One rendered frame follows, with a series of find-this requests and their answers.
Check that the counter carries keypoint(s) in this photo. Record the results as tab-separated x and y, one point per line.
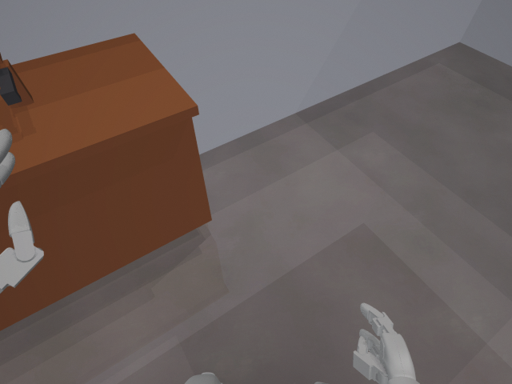
106	167

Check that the left robot hand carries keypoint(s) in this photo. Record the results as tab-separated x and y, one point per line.
15	263

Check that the tap lever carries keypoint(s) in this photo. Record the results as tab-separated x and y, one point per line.
8	89

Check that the right robot hand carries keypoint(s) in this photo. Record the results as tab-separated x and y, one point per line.
388	358

